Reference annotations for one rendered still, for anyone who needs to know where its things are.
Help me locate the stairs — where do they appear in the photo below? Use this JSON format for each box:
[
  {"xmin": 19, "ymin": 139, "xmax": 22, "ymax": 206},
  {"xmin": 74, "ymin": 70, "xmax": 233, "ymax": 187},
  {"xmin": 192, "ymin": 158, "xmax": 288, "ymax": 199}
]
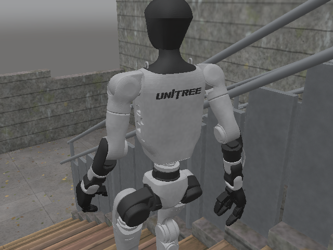
[{"xmin": 0, "ymin": 218, "xmax": 273, "ymax": 250}]

